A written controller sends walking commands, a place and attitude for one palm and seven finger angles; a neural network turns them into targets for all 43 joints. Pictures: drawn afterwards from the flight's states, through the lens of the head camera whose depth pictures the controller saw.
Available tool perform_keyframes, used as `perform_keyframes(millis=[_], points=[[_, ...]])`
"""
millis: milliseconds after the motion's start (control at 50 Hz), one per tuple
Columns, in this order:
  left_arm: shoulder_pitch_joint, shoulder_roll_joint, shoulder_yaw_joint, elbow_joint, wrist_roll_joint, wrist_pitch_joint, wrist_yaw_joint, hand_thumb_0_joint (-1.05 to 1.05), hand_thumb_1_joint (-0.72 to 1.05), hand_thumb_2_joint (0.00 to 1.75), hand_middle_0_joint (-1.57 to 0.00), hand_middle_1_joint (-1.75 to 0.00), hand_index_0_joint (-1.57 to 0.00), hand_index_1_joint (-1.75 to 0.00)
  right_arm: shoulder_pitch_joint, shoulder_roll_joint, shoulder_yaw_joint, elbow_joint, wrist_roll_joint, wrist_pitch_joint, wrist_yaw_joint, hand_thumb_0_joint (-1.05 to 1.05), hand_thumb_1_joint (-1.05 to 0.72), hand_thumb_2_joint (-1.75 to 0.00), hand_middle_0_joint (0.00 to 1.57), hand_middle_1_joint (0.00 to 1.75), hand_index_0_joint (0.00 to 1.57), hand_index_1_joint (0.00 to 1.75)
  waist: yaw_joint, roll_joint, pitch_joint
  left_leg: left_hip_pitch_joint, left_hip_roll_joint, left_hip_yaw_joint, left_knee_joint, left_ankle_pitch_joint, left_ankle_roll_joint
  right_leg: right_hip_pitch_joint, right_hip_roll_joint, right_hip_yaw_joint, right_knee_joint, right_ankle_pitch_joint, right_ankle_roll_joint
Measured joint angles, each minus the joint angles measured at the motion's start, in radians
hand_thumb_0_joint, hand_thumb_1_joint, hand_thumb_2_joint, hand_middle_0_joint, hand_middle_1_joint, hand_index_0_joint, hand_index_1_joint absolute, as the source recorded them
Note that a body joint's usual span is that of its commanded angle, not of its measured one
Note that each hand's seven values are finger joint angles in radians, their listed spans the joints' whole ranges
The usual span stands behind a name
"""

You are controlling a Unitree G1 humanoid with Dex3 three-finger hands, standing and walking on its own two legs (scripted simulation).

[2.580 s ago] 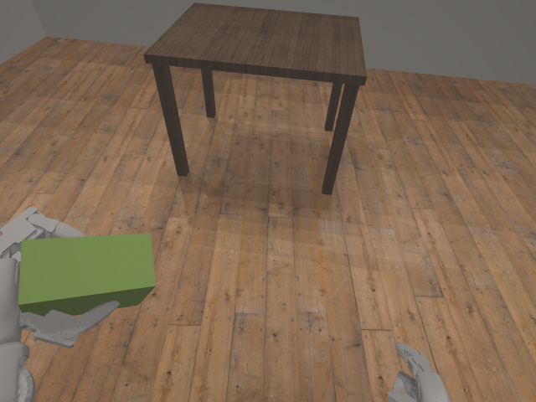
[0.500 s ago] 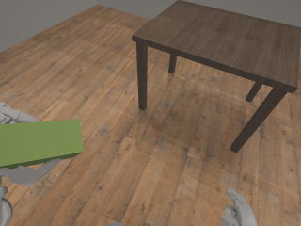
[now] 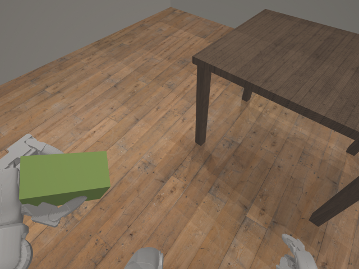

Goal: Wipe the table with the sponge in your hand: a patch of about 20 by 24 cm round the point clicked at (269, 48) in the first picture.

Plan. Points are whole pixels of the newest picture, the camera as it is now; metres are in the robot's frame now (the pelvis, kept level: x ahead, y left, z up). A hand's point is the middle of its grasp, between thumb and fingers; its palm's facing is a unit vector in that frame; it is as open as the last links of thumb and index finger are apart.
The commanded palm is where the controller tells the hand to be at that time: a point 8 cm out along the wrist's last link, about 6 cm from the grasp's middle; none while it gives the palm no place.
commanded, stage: walk to a spot facing it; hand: left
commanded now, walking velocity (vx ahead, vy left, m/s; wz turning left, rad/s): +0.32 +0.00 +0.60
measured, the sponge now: (79, 179) +0.23 +0.19 +0.14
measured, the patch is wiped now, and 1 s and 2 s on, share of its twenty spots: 0.00 0.00 0.00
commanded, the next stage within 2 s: none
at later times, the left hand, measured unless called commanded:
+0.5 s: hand (34, 133) +0.28 +0.26 +0.21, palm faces +0.54 -0.69 -0.48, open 10.1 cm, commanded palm +0.22 +0.30 +0.18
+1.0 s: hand (34, 136) +0.27 +0.25 +0.21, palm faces +0.72 -0.49 -0.49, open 10.1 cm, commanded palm +0.19 +0.27 +0.18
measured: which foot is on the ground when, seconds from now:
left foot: up 0.00-0.20, down 0.22-0.58, up 0.60-1.00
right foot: down 0.00-0.22, up 0.24-0.56, down 0.58-1.00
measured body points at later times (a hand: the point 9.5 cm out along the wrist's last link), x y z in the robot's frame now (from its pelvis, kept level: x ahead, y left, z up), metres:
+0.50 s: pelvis +0.13 -0.01 +0.01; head +0.17 +0.00 +0.45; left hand +0.25 +0.29 +0.23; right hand +0.33 -0.15 -0.10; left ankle +0.12 +0.13 -0.73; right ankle +0.22 -0.13 -0.69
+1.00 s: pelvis +0.19 -0.05 +0.00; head +0.24 -0.03 +0.45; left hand +0.23 +0.28 +0.24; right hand +0.49 -0.20 -0.07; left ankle +0.14 +0.08 -0.70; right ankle +0.24 -0.11 -0.73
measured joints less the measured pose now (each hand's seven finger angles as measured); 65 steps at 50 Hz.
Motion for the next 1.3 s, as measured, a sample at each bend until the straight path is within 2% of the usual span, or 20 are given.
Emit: perform_keyframes(millis=[100,180,220,240,280,340,440,560,580,600,660,720,760,820,900,1040,1080,1120,1160,1300], points=[[0.061,0.097,0.059,-0.158,-0.01,-0.036,0.013,-0.01,-0.49,0.98,-0.75,-1.32,-0.77,-1.33,0.009,0.003,-0.023,-0.086,-0.003,-0.002,0.0,0.02,-0.91,-0.9,0.2,0.3,0.19,0.3,-0.024,-0.072,0.015,0.03,0.041,0.073,-0.336,0.037,-0.002,0.059,-0.022,-0.038,-0.068,-0.007,0.007],[0.091,0.131,0.119,-0.221,-0.03,-0.054,0.041,-0.01,-0.49,0.98,-0.75,-1.32,-0.77,-1.33,0.027,0.003,-0.036,-0.139,-0.003,0.003,0.002,0.01,-0.91,-0.9,0.2,0.3,0.19,0.3,-0.022,-0.097,-0.003,0.111,0.017,0.133,-0.579,0.085,-0.001,0.061,-0.051,-0.052,-0.016,-0.068,0.036],[0.091,0.13,0.136,-0.223,-0.038,-0.055,0.052,-0.01,-0.49,0.98,-0.75,-1.32,-0.77,-1.33,0.028,0.0,-0.039,-0.162,-0.001,0.002,-0.001,0.01,-0.9,-0.9,0.2,0.3,0.19,0.3,-0.021,-0.091,-0.015,0.165,-0.008,0.148,-0.67,0.196,0.026,0.013,-0.08,-0.036,0.133,-0.126,0.044],[0.072,0.128,0.138,-0.202,-0.04,-0.057,0.055,-0.01,-0.49,0.98,-0.75,-1.32,-0.77,-1.33,0.014,0.013,-0.043,-0.157,0.0,-0.001,-0.004,0.01,-0.9,-0.9,0.2,0.3,0.19,0.3,-0.026,-0.092,-0.007,0.153,-0.011,0.142,-0.624,0.21,0.042,-0.031,-0.078,0.012,0.264,-0.178,0.05],[0.022,0.125,0.128,-0.137,-0.029,-0.053,0.045,-0.01,-0.49,0.98,-0.75,-1.33,-0.77,-1.33,-0.011,0.053,-0.035,-0.133,0.003,-0.008,0.002,0.01,-0.91,-0.9,0.2,0.3,0.19,0.3,-0.036,-0.085,0.008,0.15,-0.012,0.115,-0.565,0.148,0.055,-0.126,-0.022,0.11,0.514,-0.243,0.049],[-0.016,0.121,0.11,-0.089,-0.021,-0.02,0.02,-0.01,-0.49,0.98,-0.75,-1.33,-0.77,-1.33,-0.016,0.112,0.004,-0.107,0.013,-0.013,0.024,0.01,-0.91,-0.9,0.2,0.3,0.19,0.3,-0.044,-0.076,0.004,0.171,-0.013,0.066,-0.597,0.129,0.044,-0.246,0.028,0.155,0.654,-0.222,0.058],[0.074,0.106,0.096,-0.203,-0.04,-0.02,0.008,-0.01,-0.49,0.98,-0.75,-1.33,-0.76,-1.33,0.018,0.165,0.052,-0.098,0.011,-0.049,0.045,0.01,-0.9,-0.9,0.2,0.3,0.2,0.3,-0.03,-0.04,0.002,0.221,-0.007,-0.004,-0.695,0.164,0.017,-0.3,0.037,0.145,0.413,-0.097,0.071],[0.123,0.127,0.123,-0.168,-0.045,-0.038,0.0,-0.01,-0.49,0.98,-0.75,-1.33,-0.76,-1.33,0.054,0.15,0.062,-0.068,0.01,-0.053,0.031,0.01,-0.9,-0.9,0.21,0.3,0.2,0.3,0.021,0.034,-0.034,0.263,0.0,-0.083,-0.701,0.132,-0.024,-0.145,0.083,0.092,0.039,-0.018,0.084],[0.112,0.129,0.128,-0.139,-0.042,-0.03,0.002,-0.01,-0.49,0.98,-0.75,-1.33,-0.76,-1.33,0.055,0.143,0.062,-0.066,0.012,-0.05,0.025,0.01,-0.9,-0.9,0.21,0.3,0.2,0.3,0.028,0.037,-0.043,0.255,-0.005,-0.092,-0.667,0.107,-0.026,-0.106,0.089,0.083,-0.029,0.008,0.075],[0.089,0.118,0.122,-0.104,-0.035,-0.021,0.002,-0.01,-0.49,0.98,-0.75,-1.33,-0.76,-1.33,0.049,0.128,0.057,-0.058,0.015,-0.045,0.019,0.01,-0.9,-0.9,0.21,0.3,0.2,0.3,0.031,0.052,-0.046,0.233,0.0,-0.096,-0.598,0.055,-0.009,-0.097,0.093,0.07,-0.037,0.077,0.038],[-0.005,0.059,0.068,0.022,-0.028,0.02,0.006,-0.01,-0.49,0.98,-0.75,-1.33,-0.76,-1.33,0.012,0.071,0.037,-0.006,0.006,-0.024,0.004,0.01,-0.9,-0.9,0.21,0.3,0.2,0.3,0.029,0.055,-0.04,0.107,-0.044,-0.086,-0.211,-0.077,-0.005,-0.081,0.052,0.028,0.024,0.046,-0.042],[-0.013,0.005,0.034,0.086,-0.023,0.038,0.008,-0.01,-0.49,0.98,-0.75,-1.33,-0.76,-1.33,-0.019,0.025,0.022,0.005,-0.003,-0.008,0.0,0.01,-0.9,-0.9,0.2,0.3,0.2,0.3,0.015,0.025,-0.029,0.015,-0.049,-0.033,0.034,-0.031,-0.03,-0.04,0.02,0.009,-0.011,0.038,-0.048],[0.008,-0.002,0.011,0.069,-0.021,0.045,0.007,-0.01,-0.49,0.98,-0.75,-1.33,-0.76,-1.33,-0.035,0.006,0.01,-0.013,-0.004,-0.004,-0.007,0.02,-0.9,-0.9,0.2,0.3,0.2,0.3,-0.004,0.003,-0.011,-0.016,-0.035,-0.013,0.07,0.001,-0.043,-0.013,0.007,-0.012,-0.044,0.048,-0.05],[0.038,0.028,-0.007,-0.017,-0.024,0.038,0.006,-0.01,-0.49,0.98,-0.75,-1.33,-0.76,-1.33,-0.047,-0.009,-0.01,-0.056,-0.007,-0.007,-0.018,0.01,-0.9,-0.9,0.2,0.3,0.2,0.3,-0.021,-0.032,0.015,-0.019,-0.008,0.015,-0.024,0.036,-0.048,0.005,-0.003,-0.044,-0.08,0.059,-0.057],[0.077,0.106,0.043,-0.158,-0.043,0.012,0.019,-0.01,-0.49,0.98,-0.75,-1.33,-0.76,-1.33,-0.043,-0.016,-0.031,-0.117,-0.008,-0.003,-0.028,0.01,-0.91,-0.9,0.2,0.3,0.19,0.3,-0.032,-0.062,0.025,0.044,0.018,0.058,-0.277,0.034,-0.047,-0.002,-0.009,-0.081,-0.087,0.055,-0.062],[0.108,0.153,0.141,-0.218,-0.069,-0.009,0.047,-0.01,-0.49,0.99,-0.74,-1.33,-0.76,-1.33,-0.001,-0.001,-0.03,-0.165,0.0,0.022,-0.02,0.01,-0.91,-0.9,0.2,0.3,0.19,0.3,-0.028,-0.067,-0.019,0.209,-0.014,0.105,-0.625,0.069,-0.032,-0.06,-0.043,-0.133,0.034,-0.016,-0.037],[0.097,0.144,0.14,-0.195,-0.077,-0.005,0.048,-0.01,-0.49,0.99,-0.74,-1.33,-0.76,-1.33,0.0,0.024,-0.021,-0.159,0.0,0.023,-0.02,0.01,-0.91,-0.9,0.2,0.3,0.19,0.3,-0.029,-0.085,-0.022,0.232,-0.041,0.101,-0.659,0.141,0.023,-0.107,-0.066,-0.084,0.164,-0.07,0.0],[0.065,0.129,0.118,-0.143,-0.062,-0.004,0.034,-0.01,-0.49,0.99,-0.74,-1.33,-0.76,-1.33,0.002,0.064,-0.006,-0.139,-0.002,0.011,-0.01,0.01,-0.91,-0.9,0.2,0.3,0.19,0.3,-0.033,-0.087,-0.014,0.223,-0.045,0.07,-0.629,0.117,0.04,-0.168,-0.015,0.035,0.35,-0.219,0.038],[0.047,0.121,0.093,-0.116,-0.041,0.008,0.015,-0.01,-0.49,0.99,-0.74,-1.33,-0.76,-1.33,0.009,0.1,0.02,-0.118,-0.002,-0.005,0.01,0.01,-0.91,-0.9,0.2,0.3,0.19,0.3,-0.037,-0.075,-0.008,0.221,-0.038,0.022,-0.645,0.125,0.035,-0.215,0.038,0.099,0.461,-0.257,0.057],[0.117,0.132,0.074,-0.239,-0.054,0.001,-0.001,-0.01,-0.49,0.99,-0.74,-1.34,-0.76,-1.34,0.033,0.157,0.071,-0.102,0.003,-0.063,0.054,0.01,-0.9,-0.9,0.2,0.3,0.2,0.3,-0.015,-0.024,0.001,0.203,-0.029,-0.102,-0.722,0.212,0.005,-0.203,0.097,0.161,0.294,-0.124,0.089]])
